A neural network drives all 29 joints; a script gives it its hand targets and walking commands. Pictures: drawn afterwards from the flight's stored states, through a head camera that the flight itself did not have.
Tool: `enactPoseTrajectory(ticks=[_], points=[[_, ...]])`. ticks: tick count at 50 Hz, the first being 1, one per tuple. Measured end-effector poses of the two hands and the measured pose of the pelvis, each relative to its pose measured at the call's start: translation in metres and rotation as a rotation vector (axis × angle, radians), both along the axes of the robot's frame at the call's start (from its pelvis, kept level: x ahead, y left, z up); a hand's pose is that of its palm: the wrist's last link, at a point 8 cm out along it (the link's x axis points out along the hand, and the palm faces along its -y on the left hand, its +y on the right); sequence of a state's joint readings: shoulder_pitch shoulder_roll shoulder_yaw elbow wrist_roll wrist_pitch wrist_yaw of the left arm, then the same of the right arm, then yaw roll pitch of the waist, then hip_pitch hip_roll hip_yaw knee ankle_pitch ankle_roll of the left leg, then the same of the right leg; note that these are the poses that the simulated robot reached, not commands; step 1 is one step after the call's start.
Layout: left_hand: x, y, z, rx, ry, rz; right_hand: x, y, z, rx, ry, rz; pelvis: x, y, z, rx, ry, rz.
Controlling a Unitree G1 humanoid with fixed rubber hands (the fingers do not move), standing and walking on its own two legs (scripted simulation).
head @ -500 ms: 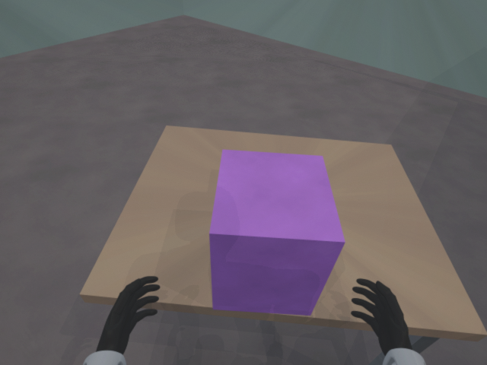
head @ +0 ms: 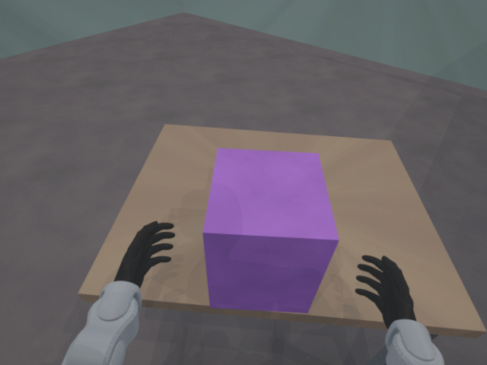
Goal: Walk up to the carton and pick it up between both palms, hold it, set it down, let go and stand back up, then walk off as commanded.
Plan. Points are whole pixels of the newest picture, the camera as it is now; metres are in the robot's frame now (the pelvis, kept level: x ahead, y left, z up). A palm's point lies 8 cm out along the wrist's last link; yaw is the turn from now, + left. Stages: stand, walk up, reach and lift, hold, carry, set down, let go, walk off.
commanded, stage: reach and lift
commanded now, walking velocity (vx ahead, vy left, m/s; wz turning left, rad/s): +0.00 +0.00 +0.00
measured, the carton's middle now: (263, 231) +0.38 -0.03 +0.00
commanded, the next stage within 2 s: none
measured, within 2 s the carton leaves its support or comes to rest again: neither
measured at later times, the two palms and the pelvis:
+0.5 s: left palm (134, 214) +0.32 +0.19 +0.12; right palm (387, 236) +0.29 -0.21 +0.11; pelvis -0.01 +0.00 +0.00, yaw +0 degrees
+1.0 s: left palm (148, 167) +0.39 +0.17 +0.16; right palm (382, 193) +0.36 -0.22 +0.13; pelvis -0.01 +0.01 +0.00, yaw +0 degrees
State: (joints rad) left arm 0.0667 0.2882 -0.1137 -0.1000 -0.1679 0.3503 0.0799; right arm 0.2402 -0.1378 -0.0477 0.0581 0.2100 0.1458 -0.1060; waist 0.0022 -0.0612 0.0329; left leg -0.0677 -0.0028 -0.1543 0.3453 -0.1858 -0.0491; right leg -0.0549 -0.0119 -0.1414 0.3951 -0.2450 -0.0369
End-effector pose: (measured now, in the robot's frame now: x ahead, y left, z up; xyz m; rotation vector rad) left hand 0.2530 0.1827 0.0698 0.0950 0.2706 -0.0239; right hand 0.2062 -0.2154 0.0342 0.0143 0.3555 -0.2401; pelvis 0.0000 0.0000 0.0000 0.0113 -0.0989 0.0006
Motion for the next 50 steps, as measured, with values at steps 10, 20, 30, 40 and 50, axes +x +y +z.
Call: enactPoseTrajectory(ticks=[10,20,30,40,50], points=[[0.032,0.001,0.025,0.019,-0.01,0.009,0.037,0.003,0.027,0.002,-0.058,0.022,-0.003,0.0,0.0,0.001,0.004,-0.001],[0.055,0.005,0.044,0.021,-0.01,0.03,0.072,0.007,0.06,-0.008,-0.114,0.062,-0.006,0.0,0.0,0.0,0.016,-0.002],[0.085,0.001,0.062,0.02,-0.013,0.023,0.102,0.002,0.076,-0.016,-0.116,0.065,-0.011,0.002,0.0,-0.002,0.043,-0.002],[0.116,-0.007,0.08,0.027,-0.022,0.009,0.127,-0.003,0.085,-0.026,-0.115,0.065,-0.012,0.004,0.0,-0.006,0.085,-0.003],[0.138,-0.009,0.091,0.021,-0.027,0.006,0.157,-0.001,0.1,-0.026,-0.134,0.066,-0.01,0.006,0.0,-0.009,0.124,-0.003]])
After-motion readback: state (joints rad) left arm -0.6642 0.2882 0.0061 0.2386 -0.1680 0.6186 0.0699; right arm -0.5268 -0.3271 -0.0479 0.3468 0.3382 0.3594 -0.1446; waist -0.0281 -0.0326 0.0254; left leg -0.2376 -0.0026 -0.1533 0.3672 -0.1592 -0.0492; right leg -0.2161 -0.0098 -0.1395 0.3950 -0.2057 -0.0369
